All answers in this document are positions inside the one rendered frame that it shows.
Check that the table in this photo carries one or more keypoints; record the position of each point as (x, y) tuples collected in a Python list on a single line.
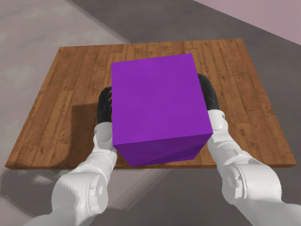
[(58, 132)]

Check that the robot left upper arm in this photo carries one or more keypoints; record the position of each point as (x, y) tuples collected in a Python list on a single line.
[(77, 199)]

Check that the robot left forearm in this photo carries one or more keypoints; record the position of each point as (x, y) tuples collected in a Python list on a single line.
[(104, 155)]

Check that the robot right upper arm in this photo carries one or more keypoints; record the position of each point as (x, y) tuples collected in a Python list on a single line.
[(255, 190)]

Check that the robot right forearm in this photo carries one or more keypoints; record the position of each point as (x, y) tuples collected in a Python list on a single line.
[(223, 149)]

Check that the carton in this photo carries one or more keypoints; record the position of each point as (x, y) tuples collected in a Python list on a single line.
[(159, 113)]

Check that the right robot hand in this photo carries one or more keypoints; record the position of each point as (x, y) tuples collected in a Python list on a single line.
[(208, 92)]

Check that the left robot hand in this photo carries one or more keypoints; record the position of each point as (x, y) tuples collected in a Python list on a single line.
[(104, 110)]

